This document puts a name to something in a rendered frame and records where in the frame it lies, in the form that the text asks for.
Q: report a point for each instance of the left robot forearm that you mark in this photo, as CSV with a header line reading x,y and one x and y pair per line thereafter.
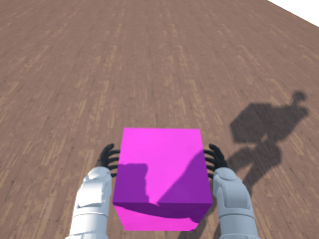
x,y
91,210

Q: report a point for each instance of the carton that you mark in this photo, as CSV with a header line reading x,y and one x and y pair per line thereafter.
x,y
162,181

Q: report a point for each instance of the robot left hand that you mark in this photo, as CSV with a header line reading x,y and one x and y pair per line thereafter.
x,y
104,159

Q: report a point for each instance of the right robot forearm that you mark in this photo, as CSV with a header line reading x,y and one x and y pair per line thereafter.
x,y
234,207

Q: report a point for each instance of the robot right hand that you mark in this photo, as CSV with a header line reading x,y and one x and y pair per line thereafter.
x,y
218,159

